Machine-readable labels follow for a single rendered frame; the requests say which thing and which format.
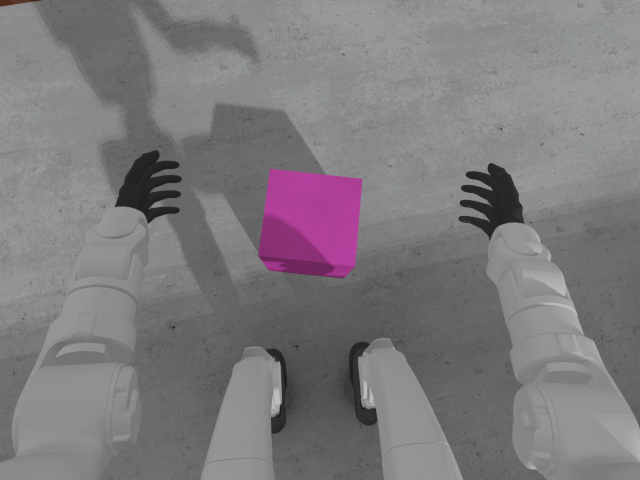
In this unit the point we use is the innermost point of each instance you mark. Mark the right robot forearm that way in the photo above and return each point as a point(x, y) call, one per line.
point(548, 342)

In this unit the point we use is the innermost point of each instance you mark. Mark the robot right hand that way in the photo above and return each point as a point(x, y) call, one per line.
point(504, 200)

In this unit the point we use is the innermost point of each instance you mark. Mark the left robot forearm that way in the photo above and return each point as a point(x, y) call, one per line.
point(97, 317)

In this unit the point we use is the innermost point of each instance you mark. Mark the robot left hand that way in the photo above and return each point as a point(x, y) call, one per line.
point(135, 192)

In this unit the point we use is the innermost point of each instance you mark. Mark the right robot upper arm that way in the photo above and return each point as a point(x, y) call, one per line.
point(575, 432)

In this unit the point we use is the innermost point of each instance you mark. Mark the left robot upper arm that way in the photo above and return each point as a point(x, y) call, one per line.
point(74, 418)

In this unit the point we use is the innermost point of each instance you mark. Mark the carton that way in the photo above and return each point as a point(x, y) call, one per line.
point(310, 223)

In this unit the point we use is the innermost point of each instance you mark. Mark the robot left foot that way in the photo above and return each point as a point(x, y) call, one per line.
point(278, 421)

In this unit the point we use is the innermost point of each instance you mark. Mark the right robot thigh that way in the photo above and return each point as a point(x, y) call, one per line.
point(413, 445)

